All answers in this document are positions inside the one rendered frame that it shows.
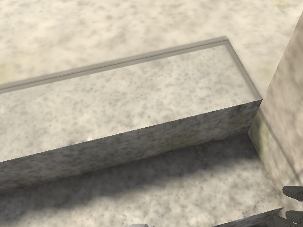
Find stairs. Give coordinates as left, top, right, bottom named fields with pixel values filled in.
left=0, top=99, right=284, bottom=227

